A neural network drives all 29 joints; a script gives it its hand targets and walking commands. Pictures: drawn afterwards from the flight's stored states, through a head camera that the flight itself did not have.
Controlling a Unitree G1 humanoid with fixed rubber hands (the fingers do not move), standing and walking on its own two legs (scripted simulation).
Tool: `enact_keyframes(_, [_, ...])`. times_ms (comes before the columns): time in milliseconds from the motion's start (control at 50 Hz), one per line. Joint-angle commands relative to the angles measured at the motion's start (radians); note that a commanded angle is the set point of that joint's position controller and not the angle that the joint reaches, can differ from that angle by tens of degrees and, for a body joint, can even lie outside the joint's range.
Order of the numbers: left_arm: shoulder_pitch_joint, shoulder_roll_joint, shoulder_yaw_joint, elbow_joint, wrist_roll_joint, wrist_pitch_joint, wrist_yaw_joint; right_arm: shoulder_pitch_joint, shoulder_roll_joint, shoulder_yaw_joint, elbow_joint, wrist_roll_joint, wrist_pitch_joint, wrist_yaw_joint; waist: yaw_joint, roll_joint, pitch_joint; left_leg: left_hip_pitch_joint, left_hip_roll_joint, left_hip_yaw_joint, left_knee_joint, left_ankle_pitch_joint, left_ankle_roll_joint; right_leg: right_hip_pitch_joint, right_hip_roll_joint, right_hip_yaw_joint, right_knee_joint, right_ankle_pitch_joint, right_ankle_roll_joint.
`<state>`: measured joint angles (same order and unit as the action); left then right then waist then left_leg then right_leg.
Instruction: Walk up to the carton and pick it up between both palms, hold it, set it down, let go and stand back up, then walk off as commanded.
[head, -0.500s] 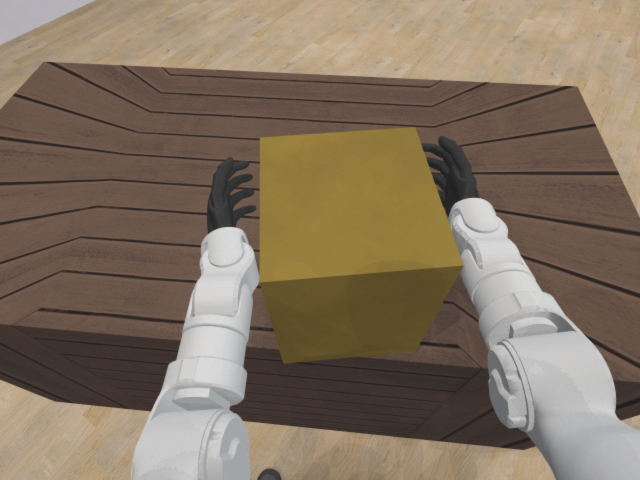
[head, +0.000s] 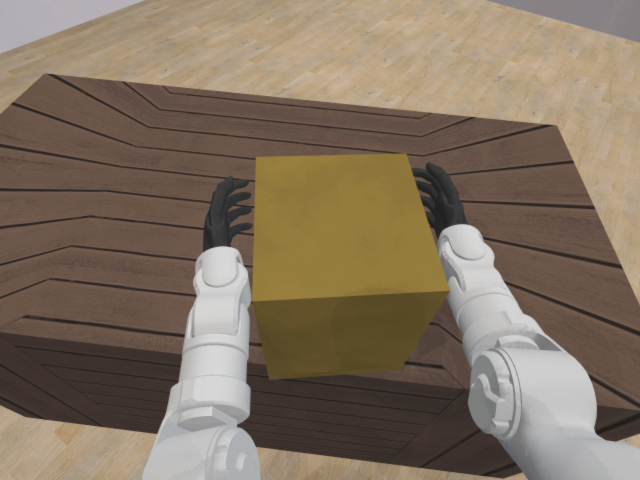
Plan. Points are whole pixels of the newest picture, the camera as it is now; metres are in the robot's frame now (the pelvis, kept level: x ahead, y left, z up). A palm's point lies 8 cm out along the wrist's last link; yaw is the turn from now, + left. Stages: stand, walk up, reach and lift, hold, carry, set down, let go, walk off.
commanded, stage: reach and lift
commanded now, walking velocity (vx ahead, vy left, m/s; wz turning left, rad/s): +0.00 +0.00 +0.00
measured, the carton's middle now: (334, 272) +0.38 +0.05 +0.01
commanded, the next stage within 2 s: none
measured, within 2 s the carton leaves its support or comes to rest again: leaves its support in 0.74 s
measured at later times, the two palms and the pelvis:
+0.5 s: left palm (217, 243) +0.35 +0.19 +0.09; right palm (442, 225) +0.43 -0.09 +0.09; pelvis +0.00 +0.00 +0.00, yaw +1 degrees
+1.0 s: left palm (198, 214) +0.34 +0.20 +0.14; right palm (449, 212) +0.41 -0.08 +0.14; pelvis +0.00 +0.02 +0.00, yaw +3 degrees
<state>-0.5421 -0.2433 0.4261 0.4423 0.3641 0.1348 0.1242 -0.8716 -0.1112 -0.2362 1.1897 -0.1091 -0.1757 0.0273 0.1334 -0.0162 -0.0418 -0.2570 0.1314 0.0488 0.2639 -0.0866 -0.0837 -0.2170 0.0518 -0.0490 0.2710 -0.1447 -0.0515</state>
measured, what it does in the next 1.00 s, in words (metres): stands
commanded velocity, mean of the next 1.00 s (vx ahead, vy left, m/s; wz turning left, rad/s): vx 0.00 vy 0.00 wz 0.00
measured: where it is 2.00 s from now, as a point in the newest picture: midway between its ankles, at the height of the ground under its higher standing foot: outside the picture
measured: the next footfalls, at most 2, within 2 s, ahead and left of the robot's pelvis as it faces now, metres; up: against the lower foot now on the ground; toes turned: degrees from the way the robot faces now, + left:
none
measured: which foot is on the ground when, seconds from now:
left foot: down 0.00-1.00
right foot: down 0.00-1.00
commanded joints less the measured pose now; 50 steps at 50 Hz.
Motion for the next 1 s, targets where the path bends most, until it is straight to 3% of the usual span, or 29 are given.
enact_keyframes(0, [-0.424,-0.362,-0.288,-0.039,0.000,-0.010,-0.059,-0.415,0.451,0.151,-0.122,-0.023,-0.058,0.085,0.024,-0.010,-0.385,0.159,-0.120,0.092,0.054,0.308,0.070,0.114,0.002,-0.025,-0.015,0.224,0.051])
enact_keyframes(280, [-0.472,-0.395,-0.340,-0.056,-0.038,-0.035,-0.061,-0.466,0.491,0.223,-0.175,0.001,-0.082,0.067,0.023,-0.044,-0.493,0.173,-0.118,0.073,0.067,0.360,0.072,0.175,0.005,-0.024,0.023,0.384,0.070])
enact_keyframes(420, [-0.511,-0.402,-0.411,-0.079,-0.074,-0.012,-0.060,-0.477,0.492,0.274,-0.194,0.057,-0.070,0.045,0.010,-0.034,-0.473,0.205,-0.119,0.057,0.069,0.333,0.066,0.178,0.009,-0.028,0.017,0.378,0.071])
enact_keyframes(520, [-0.559,-0.418,-0.484,-0.137,-0.113,0.022,-0.054,-0.504,0.494,0.310,-0.269,0.100,-0.046,0.033,-0.012,-0.011,-0.521,0.242,-0.121,0.044,0.080,0.332,0.057,0.170,0.010,-0.032,0.010,0.359,0.066])
enact_keyframes(760, [-0.674,-0.463,-0.709,-0.300,-0.214,0.108,-0.036,-0.589,0.551,0.429,-0.536,0.209,0.063,0.009,-0.102,0.032,-0.628,0.337,-0.127,-0.012,0.125,0.338,0.039,0.122,0.016,-0.044,0.000,0.268,0.065])
enact_keyframes(840, [-0.626,-0.444,-0.699,-0.272,-0.203,0.167,-0.052,-0.563,0.572,0.444,-0.551,0.224,0.130,-0.003,-0.113,0.011,-0.529,0.326,-0.134,-0.015,0.101,0.264,0.049,0.140,0.008,-0.034,-0.008,0.216,0.075])
enact_keyframes(920, [-0.601,-0.418,-0.617,-0.208,-0.160,0.231,-0.087,-0.537,0.582,0.411,-0.478,0.225,0.191,-0.006,-0.114,-0.013,-0.371,0.284,-0.142,-0.006,0.049,0.153,0.067,0.167,-0.003,-0.023,-0.020,0.142,0.087])
enact_keyframes(980, [-0.614,-0.415,-0.583,-0.212,-0.144,0.259,-0.105,-0.549,0.585,0.385,-0.459,0.229,0.204,-0.002,-0.113,-0.006,-0.346,0.281,-0.143,-0.001,0.035,0.150,0.068,0.177,-0.002,-0.023,-0.020,0.131,0.088])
